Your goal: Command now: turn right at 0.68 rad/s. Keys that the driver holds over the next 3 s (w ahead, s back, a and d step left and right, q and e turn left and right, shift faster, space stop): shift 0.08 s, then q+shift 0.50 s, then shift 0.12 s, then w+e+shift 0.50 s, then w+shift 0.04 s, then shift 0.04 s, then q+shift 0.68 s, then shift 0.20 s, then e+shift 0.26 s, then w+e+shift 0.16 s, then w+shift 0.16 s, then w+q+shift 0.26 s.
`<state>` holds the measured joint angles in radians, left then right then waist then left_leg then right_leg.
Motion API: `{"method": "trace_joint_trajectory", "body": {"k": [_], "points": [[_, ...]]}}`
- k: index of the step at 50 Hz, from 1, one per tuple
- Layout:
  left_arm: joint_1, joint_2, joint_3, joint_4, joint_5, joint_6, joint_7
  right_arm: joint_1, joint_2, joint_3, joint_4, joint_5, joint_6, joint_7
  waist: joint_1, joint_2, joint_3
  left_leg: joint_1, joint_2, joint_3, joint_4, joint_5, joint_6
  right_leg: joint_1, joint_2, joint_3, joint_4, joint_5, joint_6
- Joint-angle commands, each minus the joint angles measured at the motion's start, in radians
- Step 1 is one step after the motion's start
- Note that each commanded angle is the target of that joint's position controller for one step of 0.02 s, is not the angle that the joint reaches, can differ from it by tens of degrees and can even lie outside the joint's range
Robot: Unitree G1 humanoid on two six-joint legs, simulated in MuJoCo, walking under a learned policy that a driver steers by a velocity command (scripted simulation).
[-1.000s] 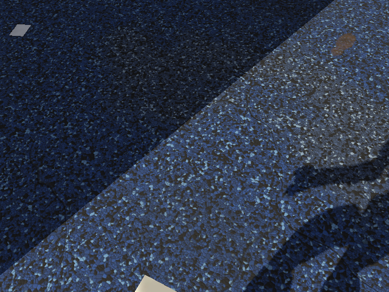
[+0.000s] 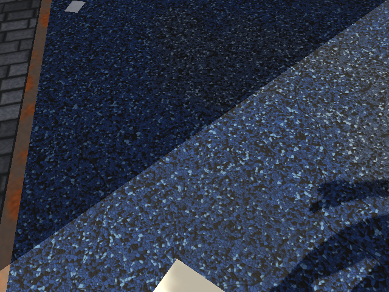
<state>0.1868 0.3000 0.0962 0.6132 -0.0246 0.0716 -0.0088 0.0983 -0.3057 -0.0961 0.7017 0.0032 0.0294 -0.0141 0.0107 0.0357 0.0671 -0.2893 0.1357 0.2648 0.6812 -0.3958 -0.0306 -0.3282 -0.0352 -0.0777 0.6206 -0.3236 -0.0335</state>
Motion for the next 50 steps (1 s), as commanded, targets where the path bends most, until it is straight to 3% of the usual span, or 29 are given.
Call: {"method": "trace_joint_trajectory", "body": {"k": [1, 2, 3, 4, 5, 8, 9, 11, 13, 14, 19, 23, 26, 29, 30, 31, 32, 33, 34, 35, 36, 37, 39, 41, 45, 46, 47, 48, 50], "points": [[0.163, 0.272, 0.071, -0.077, 0.053, -0.044, 0.015, -0.115, -0.049, -0.006, -0.123, -0.030, -0.032, 0.005, 0.083, -0.308, -0.297, -0.442, -0.129, -0.245, 0.580, -0.337, -0.061, 0.422, -0.390, 0.626, -0.221, 0.858, -0.379], [0.133, 0.227, 0.054, -0.072, 0.053, -0.067, 0.008, -0.139, -0.089, -0.016, -0.116, -0.004, -0.030, 0.004, 0.084, -0.182, -0.277, -0.464, -0.104, -0.301, 0.631, -0.271, -0.044, 0.407, -0.351, 0.522, -0.239, 0.768, -0.351], [0.083, 0.195, 0.044, -0.064, 0.033, -0.077, 0.015, -0.124, -0.087, -0.017, -0.104, 0.007, -0.029, -0.002, 0.045, -0.137, -0.222, -0.475, -0.084, -0.312, 0.598, -0.175, -0.026, 0.369, -0.296, 0.438, -0.231, 0.681, -0.286], [0.029, 0.153, 0.029, -0.069, 0.013, -0.075, 0.024, -0.101, -0.093, -0.018, -0.081, -0.002, -0.025, -0.011, 0.020, -0.092, -0.197, -0.468, -0.067, -0.318, 0.551, -0.097, -0.025, 0.340, -0.254, 0.385, -0.228, 0.637, -0.235], [-0.023, 0.118, 0.010, -0.075, 0.007, -0.072, 0.033, -0.056, -0.101, -0.020, -0.058, -0.007, -0.019, -0.013, -0.011, -0.110, -0.194, -0.413, -0.066, -0.308, 0.533, -0.031, -0.032, 0.300, -0.229, 0.325, -0.234, 0.659, -0.212], [-0.065, 0.022, -0.036, -0.058, 0.045, -0.084, 0.041, 0.051, -0.049, 0.000, 0.015, 0.007, -0.007, 0.002, -0.043, -0.113, -0.218, -0.218, -0.061, -0.298, 0.395, 0.098, -0.054, 0.235, -0.173, 0.174, -0.259, 0.673, -0.180], [-0.062, 0.015, -0.040, -0.044, 0.055, -0.087, 0.040, 0.052, -0.031, 0.009, 0.023, 0.011, -0.003, 0.004, -0.035, -0.122, -0.201, -0.176, -0.059, -0.301, 0.305, 0.116, -0.059, 0.222, -0.159, 0.136, -0.268, 0.635, -0.167], [-0.062, 0.056, -0.028, -0.028, 0.067, -0.085, 0.043, 0.010, -0.043, 0.012, 0.005, 0.016, 0.003, 0.004, -0.003, -0.156, -0.149, -0.134, -0.067, -0.302, 0.202, 0.105, -0.067, 0.195, -0.170, 0.114, -0.288, 0.561, -0.168], [-0.046, 0.132, -0.002, -0.017, 0.063, -0.070, 0.049, -0.018, -0.102, -0.002, -0.027, 0.023, 0.008, 0.002, 0.025, -0.175, -0.097, -0.196, -0.071, -0.281, 0.220, 0.049, -0.071, 0.210, -0.225, 0.154, -0.312, 0.472, -0.201], [-0.039, 0.141, 0.003, -0.014, 0.060, -0.062, 0.050, -0.018, -0.117, -0.008, -0.036, 0.027, 0.011, 0.001, 0.035, -0.164, -0.075, -0.243, -0.062, -0.285, 0.245, 0.019, -0.072, 0.224, -0.254, 0.179, -0.322, 0.421, -0.217], [-0.082, 0.097, 0.002, -0.015, 0.054, -0.057, 0.054, 0.016, -0.076, -0.009, -0.058, 0.023, 0.023, 0.005, 0.024, -0.125, -0.055, -0.340, -0.020, -0.281, 0.303, -0.027, -0.083, 0.276, -0.300, 0.154, -0.322, 0.423, -0.237], [-0.099, 0.107, 0.016, -0.020, 0.048, -0.054, 0.052, 0.020, -0.042, -0.001, -0.093, 0.025, 0.021, 0.028, 0.017, -0.124, -0.110, -0.278, -0.027, -0.222, 0.215, -0.017, -0.062, 0.309, -0.297, 0.050, -0.266, 0.604, -0.218], [-0.100, 0.129, 0.030, -0.019, 0.027, -0.052, 0.043, 0.026, -0.048, -0.006, -0.119, 0.031, 0.028, 0.048, 0.010, -0.148, -0.143, -0.200, -0.055, -0.171, 0.110, -0.007, -0.025, 0.323, -0.309, -0.010, -0.210, 0.678, -0.184], [-0.109, 0.134, 0.037, -0.006, -0.005, -0.059, 0.028, 0.089, -0.069, -0.025, -0.125, 0.035, 0.044, 0.057, -0.044, -0.150, -0.168, -0.029, -0.102, -0.132, -0.106, 0.109, 0.040, 0.276, -0.296, -0.089, -0.069, 0.652, -0.096], [-0.062, 0.118, 0.035, 0.021, -0.009, -0.064, 0.021, 0.160, -0.108, -0.044, -0.109, 0.024, 0.042, 0.040, -0.076, -0.084, -0.193, 0.136, -0.131, -0.175, -0.229, 0.269, 0.088, 0.177, -0.237, -0.129, 0.076, 0.610, -0.034], [-0.085, 0.085, 0.024, -0.008, 0.021, -0.073, 0.017, 0.234, -0.238, -0.080, -0.116, 0.015, 0.033, 0.014, -0.097, 0.139, -0.222, 0.376, 0.059, -0.478, -0.270, 0.748, 0.185, -0.118, -0.129, -0.164, 0.369, 0.178, 0.055], [-0.145, 0.047, 0.003, -0.071, 0.054, -0.083, 0.021, 0.206, -0.316, -0.081, -0.146, -0.028, 0.009, 0.013, -0.072, 0.310, -0.318, 0.439, 0.296, -0.834, -0.265, 0.993, 0.428, -0.368, 0.032, -0.030, 0.611, -0.398, 0.115], [-0.185, 0.109, 0.019, -0.043, 0.038, -0.079, 0.021, 0.205, -0.228, -0.055, -0.144, -0.027, -0.012, 0.023, -0.127, 0.106, -0.352, 0.411, 0.287, -0.727, -0.289, 0.903, 0.437, -0.385, -0.004, 0.110, 0.704, -0.395, 0.111], [-0.181, 0.113, 0.020, -0.038, 0.016, -0.074, 0.023, 0.163, -0.194, -0.039, -0.130, -0.015, -0.025, 0.018, -0.088, 0.078, -0.272, 0.340, 0.229, -0.616, -0.292, 0.788, 0.374, -0.392, -0.024, 0.116, 0.687, -0.307, 0.093], [-0.158, 0.103, 0.020, -0.015, 0.019, -0.069, 0.034, 0.101, -0.164, -0.030, -0.129, 0.004, -0.026, 0.009, -0.052, 0.022, -0.211, 0.285, 0.160, -0.545, -0.296, 0.683, 0.309, -0.393, -0.040, 0.117, 0.623, -0.220, 0.088], [-0.100, 0.121, 0.024, 0.008, 0.027, -0.068, 0.032, 0.102, -0.119, -0.016, -0.112, 0.030, -0.025, 0.001, -0.031, 0.034, -0.215, 0.276, 0.124, -0.506, -0.337, 0.415, 0.276, -0.385, -0.055, 0.101, 0.569, -0.127, 0.087], [-0.053, 0.111, 0.021, 0.038, 0.023, -0.069, 0.016, 0.120, -0.091, -0.002, -0.100, 0.032, -0.030, -0.003, -0.030, 0.071, -0.217, 0.248, 0.094, -0.487, -0.397, 0.125, 0.263, -0.348, -0.054, 0.073, 0.565, -0.025, 0.085], [-0.047, 0.105, 0.017, 0.049, -0.003, -0.079, -0.001, 0.141, -0.108, 0.000, -0.086, 0.009, -0.054, -0.001, -0.045, 0.125, -0.143, 0.231, 0.111, -0.531, -0.517, -0.189, 0.256, -0.407, -0.060, 0.069, 0.539, 0.093, 0.075], [-0.092, 0.108, 0.016, 0.035, -0.014, -0.095, 0.003, 0.172, -0.120, -0.002, -0.069, -0.018, -0.087, -0.004, -0.063, 0.097, -0.069, 0.262, 0.142, -0.525, -0.566, -0.199, 0.237, -0.507, -0.061, 0.128, 0.503, 0.161, 0.064], [-0.053, 0.090, 0.021, 0.043, -0.013, -0.115, 0.009, 0.215, -0.104, -0.001, -0.035, -0.018, -0.122, -0.009, -0.058, 0.089, -0.025, 0.355, 0.169, -0.410, -0.594, -0.125, 0.194, -0.658, -0.035, 0.227, 0.500, 0.237, 0.073], [-0.036, 0.089, 0.022, 0.047, -0.011, -0.116, 0.007, 0.210, -0.099, 0.000, -0.032, -0.018, -0.127, -0.008, -0.048, 0.089, -0.016, 0.349, 0.173, -0.377, -0.602, -0.104, 0.188, -0.669, -0.039, 0.228, 0.506, 0.257, 0.081], [-0.020, 0.073, 0.017, 0.084, 0.110, -0.077, -0.035, 0.247, -0.114, 0.006, -0.010, -0.050, -0.115, 0.010, -0.043, 0.010, -0.003, 0.271, 0.142, -0.300, -0.618, -0.103, 0.155, -0.596, 0.002, 0.160, 0.523, 0.229, 0.088], [-0.020, 0.062, 0.018, 0.078, 0.100, -0.062, -0.058, 0.244, -0.108, 0.005, -0.008, -0.056, -0.116, 0.016, -0.040, 0.051, 0.027, 0.230, 0.134, -0.261, -0.623, -0.088, 0.145, -0.593, -0.007, 0.148, 0.528, 0.248, 0.086], [-0.041, 0.062, 0.016, 0.074, 0.071, -0.056, -0.079, 0.250, -0.097, 0.008, 0.006, -0.053, -0.125, 0.015, -0.036, 0.070, 0.060, 0.221, 0.148, -0.218, -0.632, -0.077, 0.141, -0.623, -0.025, 0.143, 0.527, 0.290, 0.073]]}}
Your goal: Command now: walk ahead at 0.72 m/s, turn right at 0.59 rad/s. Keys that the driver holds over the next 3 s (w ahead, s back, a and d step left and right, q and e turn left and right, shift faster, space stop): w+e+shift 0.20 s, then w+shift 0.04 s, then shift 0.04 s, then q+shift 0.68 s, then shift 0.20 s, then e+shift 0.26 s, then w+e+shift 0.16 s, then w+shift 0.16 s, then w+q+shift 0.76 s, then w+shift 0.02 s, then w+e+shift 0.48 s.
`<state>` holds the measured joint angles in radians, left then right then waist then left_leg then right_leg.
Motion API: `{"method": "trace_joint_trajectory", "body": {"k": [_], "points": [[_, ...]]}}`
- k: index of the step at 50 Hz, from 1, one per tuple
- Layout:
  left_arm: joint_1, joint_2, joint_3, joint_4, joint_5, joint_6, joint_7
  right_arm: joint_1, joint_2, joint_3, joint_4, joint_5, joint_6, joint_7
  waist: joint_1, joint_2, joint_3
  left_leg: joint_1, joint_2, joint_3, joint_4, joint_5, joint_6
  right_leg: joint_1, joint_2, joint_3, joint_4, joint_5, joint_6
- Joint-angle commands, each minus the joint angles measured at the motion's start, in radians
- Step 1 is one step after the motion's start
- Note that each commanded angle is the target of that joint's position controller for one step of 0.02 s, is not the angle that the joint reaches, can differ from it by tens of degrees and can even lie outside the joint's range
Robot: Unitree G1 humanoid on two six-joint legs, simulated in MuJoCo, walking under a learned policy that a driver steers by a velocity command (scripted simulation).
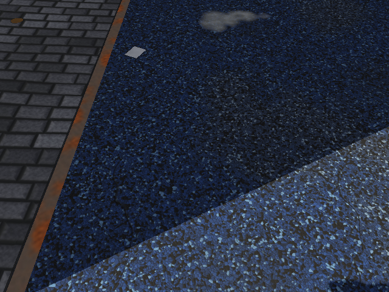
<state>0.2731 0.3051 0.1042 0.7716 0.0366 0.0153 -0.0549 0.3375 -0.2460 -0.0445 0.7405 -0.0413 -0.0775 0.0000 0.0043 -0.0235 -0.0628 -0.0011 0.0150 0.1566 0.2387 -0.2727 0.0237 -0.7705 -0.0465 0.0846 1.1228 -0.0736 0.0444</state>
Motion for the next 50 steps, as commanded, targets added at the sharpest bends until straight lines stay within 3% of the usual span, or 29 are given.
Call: {"method": "trace_joint_trajectory", "body": {"k": [1, 7, 8, 10, 11, 12, 13, 14, 15, 16, 17, 18, 20, 23, 27, 30, 32, 33, 34, 35, 36, 37, 38, 39, 40, 41, 43, 46, 50], "points": [[-0.141, 0.057, 0.006, -0.088, 0.005, -0.001, -0.038, 0.018, -0.154, -0.044, -0.023, -0.007, -0.023, -0.001, -0.028, 0.125, 0.201, -0.047, 0.280, -0.094, -0.193, -0.192, 0.087, -0.204, -0.023, -0.022, 0.014, 0.053, -0.017], [-0.271, 0.030, -0.028, -0.139, 0.003, -0.008, -0.060, 0.061, -0.152, -0.048, 0.047, -0.007, -0.032, -0.018, -0.051, 0.103, 0.266, 0.118, 0.297, 0.076, -0.212, 0.010, 0.082, -0.171, -0.076, -0.164, -0.229, -0.029, -0.133], [-0.282, 0.019, -0.036, -0.150, -0.001, -0.007, -0.057, 0.070, -0.156, -0.049, 0.061, -0.008, -0.027, -0.019, -0.050, 0.102, 0.267, 0.149, 0.296, 0.109, -0.182, 0.155, 0.079, -0.141, -0.067, -0.196, -0.273, -0.069, -0.163], [-0.218, 0.020, -0.040, -0.148, -0.016, -0.005, -0.037, 0.054, -0.191, -0.051, 0.073, -0.004, -0.014, -0.021, 0.000, 0.124, 0.184, 0.179, 0.287, 0.173, -0.015, 0.831, 0.064, 0.069, 0.024, -0.292, -0.336, -0.166, -0.232], [-0.121, 0.040, -0.031, -0.127, -0.022, -0.008, -0.025, 0.061, -0.220, -0.053, 0.082, -0.007, -0.001, -0.023, 0.053, 0.145, 0.112, 0.185, 0.302, 0.172, 0.144, 1.144, 0.070, 0.208, 0.090, -0.310, -0.332, -0.244, -0.262], [0.048, 0.082, -0.012, -0.086, -0.025, -0.018, -0.014, 0.049, -0.258, -0.059, 0.081, -0.005, 0.013, -0.020, 0.135, 0.157, 0.015, 0.124, 0.312, 0.159, 0.374, 1.270, 0.080, 0.425, 0.151, -0.300, -0.347, -0.309, -0.285], [0.264, 0.129, 0.015, -0.010, -0.008, -0.034, 0.002, 0.031, -0.259, -0.053, 0.073, 0.006, 0.015, -0.015, 0.235, 0.087, -0.085, -0.045, 0.267, 0.161, 0.700, 1.096, 0.056, 0.743, 0.178, -0.218, -0.504, -0.231, -0.298], [0.219, 0.248, 0.042, -0.001, 0.019, -0.033, 0.018, 0.107, -0.088, -0.010, 0.030, 0.023, 0.007, 0.005, 0.110, -0.179, -0.117, -0.478, 0.115, 0.123, 1.067, 0.125, -0.004, 1.027, -0.095, 0.249, -0.630, -0.497, -0.350], [0.243, 0.297, 0.049, -0.027, -0.005, -0.041, 0.022, 0.099, -0.093, -0.004, -0.008, 0.034, -0.012, 0.011, 0.100, -0.205, -0.284, -0.644, -0.039, -0.092, 1.329, -0.249, -0.029, 1.138, -0.300, 0.762, -0.812, -0.306, -0.426], [0.215, 0.262, 0.042, -0.013, -0.006, -0.046, 0.031, -0.057, -0.146, -0.013, -0.027, 0.046, -0.018, -0.001, 0.131, -0.013, -0.188, -0.713, 0.017, -0.195, 1.351, -0.112, -0.013, 1.089, -0.280, 0.583, -0.811, 0.051, -0.355], [0.170, 0.160, 0.009, -0.044, -0.070, -0.076, 0.025, -0.057, -0.176, -0.020, -0.027, 0.131, -0.054, -0.017, 0.112, 0.015, -0.128, -0.693, 0.035, -0.250, 1.321, -0.147, -0.012, 0.974, -0.312, 0.460, -0.799, 0.213, -0.368], [0.087, 0.130, -0.003, -0.037, -0.071, -0.096, 0.024, -0.070, -0.163, -0.021, -0.004, 0.125, -0.058, -0.031, 0.068, 0.091, -0.061, -0.649, 0.089, -0.267, 1.231, -0.109, -0.008, 0.820, -0.273, 0.310, -0.777, 0.338, -0.322], [0.004, 0.055, -0.023, -0.034, -0.039, -0.114, 0.037, 0.003, -0.151, -0.038, 0.042, 0.111, -0.026, -0.023, -0.001, -0.011, 0.020, -0.544, 0.122, -0.313, 1.105, -0.017, 0.000, 0.645, -0.200, 0.080, -0.802, 0.495, -0.219], [-0.098, 0.060, -0.021, -0.053, -0.021, -0.133, 0.062, 0.051, -0.102, -0.044, 0.072, 0.089, 0.020, -0.004, -0.066, -0.043, 0.069, -0.484, 0.062, -0.248, 0.903, 0.107, -0.022, 0.546, -0.109, -0.139, -0.887, 0.659, -0.109], [-0.193, 0.063, -0.023, -0.102, -0.028, -0.105, 0.112, -0.023, -0.077, -0.043, 0.029, 0.070, 0.019, 0.011, -0.054, -0.076, 0.087, -0.502, 0.008, -0.091, 0.614, 0.368, -0.057, 0.586, -0.027, -0.328, -0.887, 0.658, -0.046], [-0.166, 0.080, -0.023, -0.113, -0.031, -0.062, 0.154, -0.012, -0.081, -0.047, 0.014, 0.060, 0.015, 0.041, -0.031, -0.055, 0.033, -0.455, -0.046, 0.019, 0.442, 0.476, -0.070, 0.697, -0.063, -0.363, -0.733, 0.804, -0.032], [-0.209, 0.089, -0.020, -0.132, -0.034, -0.036, 0.159, 0.116, -0.118, -0.062, 0.024, 0.061, 0.033, 0.051, -0.085, -0.099, -0.026, -0.332, -0.085, 0.051, 0.440, 0.402, -0.044, 0.718, -0.100, -0.365, -0.598, 0.926, -0.037], [-0.272, 0.086, -0.018, -0.158, -0.041, -0.030, 0.154, 0.228, -0.160, -0.080, 0.036, 0.063, 0.049, 0.044, -0.144, -0.129, -0.057, -0.234, -0.095, 0.036, 0.447, 0.323, -0.008, 0.691, -0.114, -0.353, -0.501, 0.974, -0.034], [-0.361, 0.070, -0.020, -0.192, -0.052, -0.030, 0.140, 0.404, -0.202, -0.100, 0.069, 0.062, 0.061, 0.029, -0.236, -0.076, -0.086, -0.078, -0.081, -0.029, 0.373, 0.318, 0.046, 0.606, -0.102, -0.327, -0.273, 0.822, -0.031], [-0.454, -0.006, -0.041, -0.216, -0.062, -0.038, 0.104, 0.466, -0.171, -0.095, 0.097, 0.058, 0.061, 0.011, -0.282, 0.141, 0.019, -0.017, -0.026, -0.137, 0.170, 0.542, 0.103, 0.460, 0.031, -0.303, 0.076, 0.027, -0.017], [-0.383, -0.133, -0.065, -0.244, -0.043, -0.053, 0.068, 0.324, -0.173, -0.076, 0.061, 0.009, 0.029, 0.011, -0.102, 0.388, 0.130, 0.001, 0.018, -0.443, 0.287, 1.063, 0.214, 0.146, 0.245, -0.160, 0.434, -0.631, 0.026], [-0.099, -0.103, -0.068, -0.216, -0.036, -0.067, 0.050, 0.130, -0.247, -0.074, -0.044, -0.023, -0.006, 0.019, 0.052, 0.317, -0.121, 0.040, 0.213, -0.886, 0.160, 0.948, 0.411, 0.097, 0.258, 0.080, 0.604, -0.609, 0.043], [-0.069, 0.030, -0.049, -0.212, -0.045, -0.074, 0.042, -0.021, -0.294, -0.100, -0.135, -0.002, -0.006, 0.022, 0.077, 0.154, -0.174, -0.015, 0.267, -1.010, 0.021, 0.454, 0.436, 0.135, 0.216, 0.153, 0.533, -0.523, -0.004], [-0.166, 0.093, -0.026, -0.216, -0.043, -0.073, 0.044, -0.086, -0.262, -0.100, -0.165, 0.046, 0.003, 0.017, 0.085, -0.074, -0.023, -0.157, 0.231, -0.943, -0.024, 0.127, 0.378, 0.120, 0.165, 0.130, 0.412, -0.451, -0.023], [-0.233, 0.086, -0.022, -0.230, -0.034, -0.059, 0.053, -0.102, -0.212, -0.086, -0.174, 0.076, 0.010, 0.010, 0.081, -0.160, 0.007, -0.244, 0.197, -0.900, -0.040, -0.020, 0.329, 0.143, 0.130, 0.120, 0.307, -0.409, -0.024], [-0.272, 0.070, -0.021, -0.243, -0.035, -0.045, 0.062, -0.106, -0.194, -0.082, -0.181, 0.080, 0.019, 0.000, 0.073, -0.131, 0.021, -0.289, 0.147, -0.837, -0.030, -0.062, 0.290, 0.174, 0.113, 0.118, 0.196, -0.384, -0.019], [-0.311, 0.034, -0.025, -0.237, -0.028, -0.030, 0.071, -0.079, -0.180, -0.090, -0.188, 0.067, 0.046, -0.031, 0.030, -0.041, 0.033, -0.292, 0.043, -0.689, 0.010, 0.027, 0.231, 0.211, 0.112, 0.092, -0.034, -0.328, 0.006], [-0.318, -0.022, -0.036, -0.212, -0.038, -0.031, 0.085, -0.013, -0.197, -0.108, -0.172, 0.064, 0.089, -0.062, -0.016, 0.068, -0.055, -0.199, 0.021, -0.646, 0.086, 0.244, 0.199, 0.242, 0.142, 0.077, -0.217, -0.270, 0.044], [-0.295, 0.002, -0.028, -0.164, -0.053, -0.037, 0.085, -0.063, -0.179, -0.106, -0.202, 0.062, 0.123, -0.062, -0.044, 0.168, -0.093, -0.174, 0.010, -0.631, 0.129, 0.203, 0.143, 0.305, 0.133, 0.063, -0.363, -0.175, 0.047]]}}
Over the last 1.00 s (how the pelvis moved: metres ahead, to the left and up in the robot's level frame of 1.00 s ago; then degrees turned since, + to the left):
0.11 0.05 0.02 11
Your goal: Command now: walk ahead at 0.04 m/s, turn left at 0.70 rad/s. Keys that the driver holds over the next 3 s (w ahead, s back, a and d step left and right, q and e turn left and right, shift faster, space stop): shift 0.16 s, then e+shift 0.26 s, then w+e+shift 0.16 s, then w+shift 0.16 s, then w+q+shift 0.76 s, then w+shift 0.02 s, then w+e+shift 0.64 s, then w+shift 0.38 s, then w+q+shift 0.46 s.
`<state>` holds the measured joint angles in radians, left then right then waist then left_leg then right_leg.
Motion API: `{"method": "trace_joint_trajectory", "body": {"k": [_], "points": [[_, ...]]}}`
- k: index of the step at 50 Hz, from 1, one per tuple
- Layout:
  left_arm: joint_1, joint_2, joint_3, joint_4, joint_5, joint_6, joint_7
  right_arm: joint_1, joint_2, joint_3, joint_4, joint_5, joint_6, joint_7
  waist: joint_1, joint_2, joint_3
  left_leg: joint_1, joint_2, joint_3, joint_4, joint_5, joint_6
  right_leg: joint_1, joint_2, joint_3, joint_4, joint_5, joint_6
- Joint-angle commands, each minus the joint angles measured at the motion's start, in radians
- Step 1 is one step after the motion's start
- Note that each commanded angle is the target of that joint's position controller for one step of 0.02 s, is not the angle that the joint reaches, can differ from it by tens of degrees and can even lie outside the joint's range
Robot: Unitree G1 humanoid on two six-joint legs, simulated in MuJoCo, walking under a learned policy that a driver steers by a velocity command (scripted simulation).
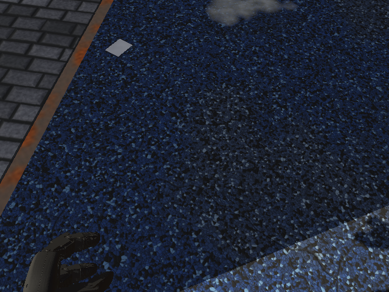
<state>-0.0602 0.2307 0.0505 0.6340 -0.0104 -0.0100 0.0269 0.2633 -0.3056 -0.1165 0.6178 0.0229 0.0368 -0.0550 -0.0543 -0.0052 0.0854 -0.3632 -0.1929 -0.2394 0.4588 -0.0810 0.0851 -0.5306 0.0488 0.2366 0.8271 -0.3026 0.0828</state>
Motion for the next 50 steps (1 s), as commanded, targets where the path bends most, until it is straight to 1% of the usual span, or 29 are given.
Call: {"method": "trace_joint_trajectory", "body": {"k": [1, 4, 6, 7, 8, 9, 10, 11, 12, 15, 21, 22, 24, 25, 26, 27, 28, 30, 32, 33, 36, 42, 44, 45, 46, 47, 48, 49, 50], "points": [[0.040, 0.083, 0.026, -0.018, -0.004, -0.016, 0.000, 0.002, -0.108, -0.027, -0.085, -0.007, 0.011, -0.002, 0.005, 0.169, -0.240, 0.189, 0.221, -0.236, -0.078, 0.023, 0.078, 0.083, 0.030, -0.094, -0.095, 0.059, 0.003], [0.055, 0.109, 0.031, -0.003, 0.004, -0.036, -0.016, -0.028, -0.090, -0.007, -0.101, -0.015, 0.014, 0.012, -0.005, 0.208, -0.230, 0.201, 0.244, -0.274, -0.018, 0.116, 0.082, 0.136, 0.008, -0.110, -0.212, 0.063, -0.030], [0.117, 0.123, 0.039, 0.023, 0.013, -0.050, -0.028, -0.068, -0.085, 0.007, -0.115, -0.006, 0.014, 0.018, 0.033, 0.187, -0.215, 0.155, 0.217, -0.276, 0.035, 0.067, 0.054, 0.263, -0.014, -0.117, -0.418, 0.219, -0.075], [0.116, 0.156, 0.046, 0.019, 0.028, -0.051, -0.028, -0.035, -0.060, 0.018, -0.114, -0.014, 0.012, 0.021, 0.014, 0.088, -0.212, 0.097, 0.166, -0.228, 0.124, -0.143, 0.015, 0.339, -0.123, -0.013, -0.476, 0.298, -0.118], [0.081, 0.213, 0.050, -0.013, 0.045, -0.041, -0.022, 0.039, -0.037, 0.031, -0.106, -0.030, 0.009, 0.021, -0.036, -0.145, -0.194, -0.002, 0.027, -0.079, 0.341, -0.503, -0.047, 0.379, -0.307, 0.174, -0.500, 0.509, -0.202], [0.113, 0.223, 0.052, 0.006, 0.070, -0.040, -0.024, 0.015, -0.108, 0.009, -0.135, -0.033, -0.006, 0.025, -0.034, -0.297, -0.146, -0.101, 0.006, -0.023, 0.539, -0.615, -0.110, 0.284, -0.414, 0.397, -0.554, 0.512, -0.362], [0.092, 0.163, 0.035, -0.003, 0.054, -0.043, -0.026, 0.015, -0.150, 0.000, -0.101, -0.034, -0.013, 0.022, -0.026, -0.177, -0.138, -0.083, 0.064, -0.061, 0.626, -0.533, -0.141, 0.251, -0.386, 0.378, -0.538, 0.401, -0.365], [0.074, 0.111, 0.016, 0.002, 0.033, -0.042, -0.029, -0.005, -0.136, 0.006, -0.076, -0.039, -0.008, 0.024, -0.022, -0.093, -0.135, -0.055, 0.097, -0.040, 0.612, -0.462, -0.166, 0.245, -0.306, 0.259, -0.514, 0.304, -0.307], [0.077, 0.108, 0.007, 0.006, 0.014, -0.035, -0.033, -0.014, -0.094, 0.018, -0.064, -0.051, 0.001, 0.026, -0.022, -0.080, -0.137, -0.050, 0.133, 0.031, 0.568, -0.436, -0.189, 0.262, -0.239, 0.206, -0.512, 0.219, -0.263], [0.174, 0.255, 0.061, 0.012, -0.012, 0.007, -0.018, -0.130, -0.062, 0.029, -0.102, -0.033, -0.013, 0.025, 0.057, -0.128, -0.094, -0.090, 0.120, 0.156, 0.418, -0.416, -0.200, 0.316, -0.157, 0.201, -0.490, 0.266, -0.250], [0.237, 0.246, 0.082, -0.002, -0.022, 0.032, 0.000, -0.133, -0.057, 0.022, -0.069, 0.003, -0.040, 0.015, 0.075, -0.211, -0.190, -0.013, 0.089, 0.112, 0.158, -0.378, -0.163, 0.470, -0.168, 0.344, -0.485, 0.293, -0.257], [0.250, 0.242, 0.085, 0.000, -0.031, 0.038, 0.006, -0.097, -0.063, 0.019, -0.054, 0.007, -0.048, 0.022, 0.063, -0.196, -0.237, 0.050, 0.089, 0.116, 0.086, -0.361, -0.143, 0.459, -0.152, 0.348, -0.507, 0.091, -0.253], [0.200, 0.231, 0.081, -0.021, -0.053, 0.047, 0.018, 0.012, -0.062, 0.011, -0.001, 0.011, -0.059, 0.033, -0.013, -0.202, -0.203, 0.336, 0.117, 0.154, -0.175, -0.208, -0.070, 0.195, -0.069, 0.309, -0.547, -0.336, -0.195], [0.195, 0.188, 0.070, -0.034, -0.048, 0.046, 0.019, 0.091, -0.117, -0.005, 0.028, 0.002, -0.062, 0.028, -0.039, -0.130, -0.211, 0.582, 0.256, 0.067, -0.211, -0.251, -0.021, -0.052, 0.005, 0.205, -0.390, -0.386, -0.121], [0.179, 0.095, 0.048, -0.072, -0.047, 0.028, 0.012, 0.097, -0.192, -0.019, 0.023, -0.022, -0.072, 0.036, -0.030, 0.196, -0.188, 0.618, 0.514, -0.273, -0.248, -0.523, 0.073, -0.297, 0.097, -0.012, -0.082, -0.286, -0.108], [0.132, 0.164, 0.059, -0.101, -0.036, 0.002, 0.005, 0.014, -0.179, -0.014, 0.005, -0.061, -0.095, 0.042, -0.009, 0.207, -0.072, 0.479, 0.601, -0.367, -0.283, -0.585, 0.118, -0.412, -0.018, 0.004, 0.048, -0.156, -0.103], [0.153, 0.200, 0.068, -0.087, -0.032, -0.007, -0.007, -0.048, -0.121, 0.001, -0.011, -0.050, -0.110, 0.031, 0.022, 0.180, -0.035, 0.461, 0.563, -0.277, -0.290, -0.553, 0.091, -0.430, -0.048, -0.026, 0.128, -0.060, -0.096], [0.226, 0.173, 0.061, -0.041, -0.013, -0.017, -0.020, -0.026, -0.077, 0.019, -0.002, -0.021, -0.126, 0.020, 0.026, 0.142, -0.056, 0.484, 0.482, -0.139, -0.285, -0.430, 0.037, -0.428, -0.066, -0.072, 0.273, 0.043, -0.072], [0.227, 0.128, 0.042, -0.043, -0.014, -0.035, -0.035, 0.064, -0.073, 0.028, 0.032, -0.029, -0.144, 0.030, 0.005, 0.107, -0.022, 0.425, 0.447, -0.060, -0.307, -0.373, 0.050, -0.441, -0.078, -0.091, 0.363, 0.117, -0.071], [0.163, 0.140, 0.044, -0.049, 0.102, -0.001, -0.078, 0.119, -0.110, 0.027, 0.070, -0.083, -0.135, 0.049, -0.004, 0.025, 0.016, 0.296, 0.425, -0.021, -0.351, -0.438, 0.051, -0.387, -0.035, -0.118, 0.371, 0.114, -0.074], [0.137, 0.151, 0.046, -0.060, 0.066, 0.017, -0.114, 0.141, -0.113, 0.028, 0.092, -0.068, -0.143, 0.064, -0.002, 0.124, 0.070, 0.259, 0.411, 0.051, -0.387, -0.418, 0.053, -0.388, -0.026, -0.100, 0.294, 0.185, -0.074], [-0.044, 0.117, 0.008, -0.118, 0.050, -0.005, -0.132, 0.218, -0.128, 0.033, 0.175, -0.042, -0.136, 0.060, -0.034, 0.158, 0.092, 0.247, 0.438, 0.101, -0.440, -0.120, 0.076, -0.084, -0.100, -0.297, -0.134, 0.143, -0.111], [0.066, 0.146, 0.020, -0.095, 0.048, -0.014, -0.108, 0.227, -0.180, 0.022, 0.205, -0.046, -0.128, 0.060, 0.030, 0.176, 0.032, 0.274, 0.452, 0.112, -0.288, 0.287, 0.075, 0.126, -0.019, -0.327, -0.214, -0.022, -0.136], [0.258, 0.177, 0.036, -0.041, 0.046, -0.026, -0.086, 0.209, -0.193, 0.020, 0.219, -0.044, -0.125, 0.062, 0.137, 0.141, -0.065, 0.234, 0.425, 0.163, -0.046, 0.547, 0.065, 0.366, 0.017, -0.327, -0.264, -0.001, -0.152], [0.480, 0.235, 0.059, 0.020, 0.062, -0.041, -0.059, 0.180, -0.182, 0.025, 0.210, -0.038, -0.132, 0.064, 0.252, 0.089, -0.217, 0.034, 0.358, 0.206, 0.263, 0.446, 0.046, 0.712, -0.053, -0.251, -0.252, -0.001, -0.163], [0.620, 0.374, 0.089, 0.029, 0.092, -0.054, -0.036, 0.210, -0.013, 0.067, 0.146, -0.018, -0.141, 0.075, 0.264, -0.225, -0.427, -0.296, 0.218, 0.234, 0.682, -0.208, 0.015, 1.017, -0.409, 0.205, -0.380, -0.538, -0.203], [0.629, 0.376, 0.082, 0.017, 0.078, -0.057, -0.034, 0.134, -0.050, 0.055, 0.119, -0.007, -0.147, 0.075, 0.278, -0.234, -0.468, -0.358, 0.156, 0.097, 0.846, -0.396, 0.046, 0.872, -0.507, 0.557, -0.612, -0.751, -0.196], [0.497, 0.314, 0.062, 0.035, 0.081, -0.052, -0.031, 0.065, -0.069, 0.041, 0.107, -0.008, -0.133, 0.075, 0.195, -0.151, -0.269, -0.428, 0.209, 0.105, 0.923, -0.285, 0.049, 0.719, -0.472, 0.428, -0.598, -0.632, -0.171], [0.431, 0.235, 0.044, 0.035, 0.071, -0.054, -0.033, 0.065, -0.055, 0.048, 0.117, -0.019, -0.127, 0.083, 0.152, -0.087, -0.168, -0.415, 0.268, 0.135, 0.878, -0.198, 0.042, 0.592, -0.436, 0.256, -0.584, -0.446, -0.165]]}}
Over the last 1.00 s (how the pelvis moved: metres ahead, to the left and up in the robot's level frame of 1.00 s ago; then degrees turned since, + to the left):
0.52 -0.21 -0.01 11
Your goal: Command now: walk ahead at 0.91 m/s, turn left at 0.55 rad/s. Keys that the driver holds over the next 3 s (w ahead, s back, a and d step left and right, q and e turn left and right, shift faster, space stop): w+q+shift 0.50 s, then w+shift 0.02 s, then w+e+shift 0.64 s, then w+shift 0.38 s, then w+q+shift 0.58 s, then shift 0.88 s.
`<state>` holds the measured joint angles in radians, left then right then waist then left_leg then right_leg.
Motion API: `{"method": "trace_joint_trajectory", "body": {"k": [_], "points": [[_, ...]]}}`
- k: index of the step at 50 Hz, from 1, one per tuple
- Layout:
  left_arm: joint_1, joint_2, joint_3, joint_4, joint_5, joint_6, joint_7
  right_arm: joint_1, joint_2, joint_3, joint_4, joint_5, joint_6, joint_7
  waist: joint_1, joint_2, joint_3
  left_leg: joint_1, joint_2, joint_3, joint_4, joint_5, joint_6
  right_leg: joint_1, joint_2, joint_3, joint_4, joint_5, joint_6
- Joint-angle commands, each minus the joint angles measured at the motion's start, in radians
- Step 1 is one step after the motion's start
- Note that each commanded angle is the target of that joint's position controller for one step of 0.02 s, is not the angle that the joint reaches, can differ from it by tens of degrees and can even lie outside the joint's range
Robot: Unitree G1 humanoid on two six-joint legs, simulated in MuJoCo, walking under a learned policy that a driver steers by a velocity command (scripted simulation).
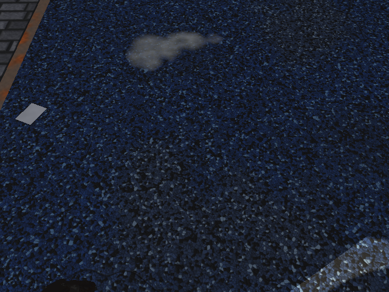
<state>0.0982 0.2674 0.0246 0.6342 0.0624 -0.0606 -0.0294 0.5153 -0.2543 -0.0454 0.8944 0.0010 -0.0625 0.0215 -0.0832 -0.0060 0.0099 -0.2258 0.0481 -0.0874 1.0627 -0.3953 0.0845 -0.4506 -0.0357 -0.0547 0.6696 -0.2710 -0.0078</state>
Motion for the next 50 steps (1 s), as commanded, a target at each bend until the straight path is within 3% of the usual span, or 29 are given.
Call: {"method": "trace_joint_trajectory", "body": {"k": [1, 3, 5, 8, 12, 13, 16, 18, 19, 20, 21, 22, 23, 24, 26, 28, 32, 34, 36, 38, 40, 41, 42, 43, 44, 45, 47, 49, 50], "points": [[0.218, 0.157, 0.058, 0.039, -0.009, -0.006, 0.022, -0.159, -0.090, -0.022, -0.136, -0.003, -0.015, 0.018, 0.132, -0.101, -0.051, -0.506, 0.055, -0.002, 0.223, 0.152, 0.027, 0.427, -0.299, 0.416, -0.453, -0.346, -0.059], [0.202, 0.103, 0.041, 0.062, -0.028, -0.018, 0.027, -0.138, -0.058, -0.019, -0.117, -0.026, 0.022, 0.034, 0.087, -0.157, 0.007, -0.478, 0.085, 0.024, 0.223, 0.168, -0.001, 0.323, -0.258, 0.246, -0.502, -0.233, -0.051], [0.225, 0.073, 0.036, 0.097, -0.041, -0.037, 0.022, -0.208, -0.039, -0.016, -0.137, -0.024, 0.044, 0.049, 0.076, -0.118, 0.068, -0.549, 0.090, 0.037, 0.240, 0.234, -0.006, 0.311, -0.237, 0.119, -0.542, -0.108, -0.042], [0.241, 0.052, 0.032, 0.132, -0.037, -0.058, 0.018, -0.327, -0.035, -0.007, -0.185, -0.021, 0.054, 0.060, 0.058, -0.098, 0.131, -0.603, 0.083, 0.068, 0.154, 0.358, -0.003, 0.290, -0.207, -0.047, -0.583, 0.070, -0.042], [0.279, 0.072, 0.034, 0.177, -0.032, -0.065, 0.040, -0.465, -0.055, 0.006, -0.231, -0.024, 0.051, 0.081, 0.061, -0.012, 0.177, -0.558, 0.042, 0.196, -0.113, 0.447, 0.048, 0.375, -0.160, -0.221, -0.620, 0.393, -0.026], [0.284, 0.106, 0.038, 0.181, -0.033, -0.064, 0.045, -0.497, -0.040, 0.015, -0.257, -0.025, 0.049, 0.087, 0.055, -0.033, 0.180, -0.499, 0.045, 0.214, -0.202, 0.457, 0.067, 0.382, -0.187, -0.237, -0.613, 0.511, -0.023], [0.296, 0.186, 0.053, 0.186, -0.029, -0.042, 0.063, -0.434, -0.087, 0.007, -0.235, -0.009, 0.053, 0.071, 0.002, -0.069, 0.067, -0.308, -0.084, 0.317, -0.279, 0.385, 0.115, 0.556, -0.199, -0.272, -0.404, 1.268, -0.001], [0.227, 0.255, 0.074, 0.160, -0.016, -0.002, 0.073, -0.142, -0.160, -0.026, -0.161, -0.003, 0.059, 0.049, -0.152, -0.119, -0.094, -0.014, -0.139, 0.285, -0.272, 0.219, 0.157, 0.550, -0.242, -0.241, -0.016, 1.460, -0.024], [0.203, 0.256, 0.075, 0.144, -0.013, 0.012, 0.064, 0.039, -0.216, -0.057, -0.101, -0.007, 0.055, 0.029, -0.214, -0.079, -0.173, 0.223, -0.166, 0.223, -0.351, 0.132, 0.180, 0.434, -0.234, -0.210, 0.279, 1.284, -0.046], [0.200, 0.186, 0.062, 0.151, -0.013, 0.010, 0.041, 0.028, -0.250, -0.082, -0.081, -0.006, 0.058, 0.002, -0.169, 0.066, -0.108, 0.350, -0.120, 0.101, -0.410, 0.054, 0.209, 0.183, -0.092, -0.198, 0.647, 0.478, -0.029], [0.246, 0.034, 0.021, 0.060, -0.012, -0.009, 0.028, -0.102, -0.332, -0.089, -0.114, -0.024, 0.068, -0.002, 0.015, 0.295, -0.075, 0.504, 0.082, -0.386, -0.491, 0.129, 0.333, -0.273, 0.073, -0.104, 0.995, -0.234, 0.030], [0.160, 0.090, 0.017, -0.021, -0.019, -0.042, 0.032, -0.091, -0.358, -0.103, -0.149, -0.020, 0.070, 0.002, -0.035, 0.171, -0.204, 0.570, 0.176, -0.702, -0.728, -0.060, 0.422, -0.412, 0.070, 0.111, 1.020, -0.178, 0.024], [0.106, 0.127, 0.016, -0.027, -0.019, -0.065, 0.031, -0.091, -0.315, -0.098, -0.139, -0.022, 0.064, -0.007, -0.018, 0.035, -0.098, 0.465, 0.197, -0.717, -0.841, -0.146, 0.369, -0.440, 0.010, 0.146, 0.924, -0.116, 0.014], [0.104, 0.136, 0.015, -0.015, -0.021, -0.069, 0.031, -0.117, -0.263, -0.085, -0.125, -0.020, 0.054, -0.011, 0.038, -0.058, 0.001, 0.307, 0.169, -0.638, -0.861, -0.090, 0.322, -0.383, -0.032, 0.140, 0.810, -0.061, 0.014], [0.136, 0.119, 0.004, 0.005, 0.008, -0.033, 0.032, -0.185, -0.212, -0.063, -0.133, -0.016, 0.021, -0.025, 0.119, -0.094, 0.049, 0.084, 0.081, -0.446, -0.857, 0.062, 0.278, -0.247, -0.088, 0.138, 0.682, -0.051, 0.042], [0.157, 0.086, -0.009, 0.024, 0.014, 0.006, 0.017, -0.193, -0.161, -0.039, -0.125, -0.011, -0.014, -0.023, 0.146, -0.094, 0.065, -0.067, 0.019, -0.298, -0.891, 0.128, 0.245, -0.154, -0.128, 0.096, 0.532, -0.019, 0.059], [-0.062, 0.049, -0.029, -0.031, -0.031, 0.007, -0.006, -0.082, -0.149, -0.034, -0.081, -0.001, -0.055, 0.000, 0.034, -0.034, 0.132, -0.026, -0.053, -0.070, -0.955, 0.554, 0.122, -0.164, -0.120, -0.015, 0.166, 0.323, 0.004], [-0.138, 0.031, -0.036, -0.047, -0.047, 0.001, -0.014, -0.026, -0.153, -0.028, -0.056, 0.003, -0.066, 0.000, -0.013, 0.000, 0.123, 0.068, -0.031, -0.022, -1.009, 0.703, 0.075, -0.132, -0.079, -0.067, 0.010, 0.452, -0.043], [-0.153, 0.049, -0.030, -0.037, -0.056, -0.006, -0.017, -0.006, -0.166, -0.024, -0.031, -0.007, -0.072, -0.010, -0.017, 0.019, 0.104, 0.222, 0.004, 0.039, -1.030, 0.875, 0.038, -0.125, -0.029, -0.088, -0.081, 0.496, -0.083], [-0.107, 0.085, -0.018, -0.014, -0.056, -0.011, -0.017, -0.025, -0.199, -0.024, -0.030, -0.018, -0.074, -0.027, 0.022, 0.070, 0.057, 0.339, 0.048, 0.103, -0.948, 1.238, 0.000, -0.072, 0.043, -0.092, -0.104, 0.443, -0.111], [0.016, 0.147, 0.006, 0.031, -0.051, -0.008, -0.012, -0.056, -0.230, -0.031, -0.026, -0.048, -0.053, -0.054, 0.112, 0.120, -0.023, 0.435, 0.089, 0.133, -0.766, 1.514, -0.033, 0.038, 0.124, -0.102, -0.104, 0.336, -0.132], [0.201, 0.188, 0.025, 0.094, -0.055, -0.002, -0.008, -0.104, -0.242, -0.037, -0.041, -0.070, -0.036, -0.066, 0.202, 0.135, -0.110, 0.427, 0.099, 0.146, -0.566, 1.600, -0.041, 0.195, 0.165, -0.109, -0.075, 0.281, -0.141], [0.443, 0.217, 0.044, 0.172, -0.057, 0.004, -0.001, -0.189, -0.258, -0.043, -0.063, -0.077, -0.022, -0.072, 0.325, 0.127, -0.173, 0.333, 0.093, 0.169, -0.253, 1.599, -0.049, 0.389, 0.151, -0.078, -0.094, 0.253, -0.168], [0.643, 0.255, 0.072, 0.224, -0.055, 0.015, 0.012, -0.288, -0.247, -0.042, -0.089, -0.069, -0.023, -0.071, 0.440, 0.035, -0.202, 0.094, -0.011, 0.195, 0.237, 1.170, -0.050, 0.598, 0.069, 0.052, -0.088, 0.122, -0.233], [0.523, 0.317, 0.086, 0.230, -0.030, 0.025, 0.015, -0.164, -0.062, 0.002, -0.150, -0.019, -0.051, -0.035, 0.194, -0.390, -0.229, -0.507, -0.209, 0.096, 0.650, -0.081, -0.132, 0.931, -0.193, 0.652, -0.155, 0.074, -0.437], [0.401, 0.258, 0.088, 0.176, -0.040, 0.029, 0.006, -0.188, -0.114, 0.022, -0.181, -0.025, -0.072, -0.035, 0.210, -0.158, -0.297, -0.617, -0.150, -0.050, 0.650, -0.014, -0.089, 0.908, -0.245, 0.898, -0.350, -0.147, -0.484], [0.339, 0.143, 0.064, 0.187, -0.046, 0.028, 0.012, -0.300, -0.150, 0.031, -0.206, -0.046, -0.090, -0.019, 0.135, 0.111, -0.061, -0.549, -0.034, -0.050, 0.415, 0.125, -0.053, 0.538, -0.193, 0.733, -0.459, -0.218, -0.381], [0.318, 0.134, 0.051, 0.204, -0.049, 0.008, 0.025, -0.324, -0.116, 0.048, -0.235, -0.084, -0.053, -0.009, 0.059, 0.120, 0.050, -0.461, 0.010, -0.026, 0.302, 0.100, -0.079, 0.271, -0.090, 0.583, -0.489, -0.100, -0.333], [0.315, 0.143, 0.050, 0.206, -0.052, -0.004, 0.024, -0.319, -0.102, 0.057, -0.246, -0.089, -0.030, -0.005, 0.039, 0.087, 0.076, -0.441, 0.031, -0.009, 0.231, 0.086, -0.094, 0.183, -0.058, 0.537, -0.507, -0.088, -0.331]]}}
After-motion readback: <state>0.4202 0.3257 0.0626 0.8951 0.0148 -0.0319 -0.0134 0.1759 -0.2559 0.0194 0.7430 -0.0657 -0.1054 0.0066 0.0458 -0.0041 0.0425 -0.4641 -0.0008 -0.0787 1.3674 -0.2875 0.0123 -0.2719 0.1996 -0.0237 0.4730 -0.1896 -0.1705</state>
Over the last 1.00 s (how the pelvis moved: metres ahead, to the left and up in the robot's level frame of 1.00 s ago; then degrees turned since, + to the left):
0.24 -0.18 -0.02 -8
